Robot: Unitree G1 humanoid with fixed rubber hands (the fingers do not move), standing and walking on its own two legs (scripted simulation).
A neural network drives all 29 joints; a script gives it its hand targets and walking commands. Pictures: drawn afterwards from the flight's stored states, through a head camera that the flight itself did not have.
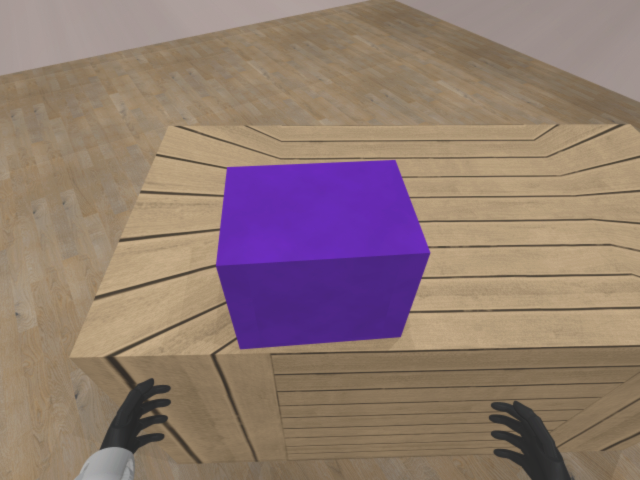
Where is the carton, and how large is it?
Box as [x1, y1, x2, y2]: [216, 160, 429, 348]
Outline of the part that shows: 395,160 227,167 216,267 240,348 400,336 429,255 429,250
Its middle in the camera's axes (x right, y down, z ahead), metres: +0.00 +0.03 +0.61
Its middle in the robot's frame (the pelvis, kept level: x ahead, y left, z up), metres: +0.44 +0.02 +0.00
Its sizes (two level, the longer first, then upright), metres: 0.262 0.193 0.214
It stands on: a pedestal, 0.68 m high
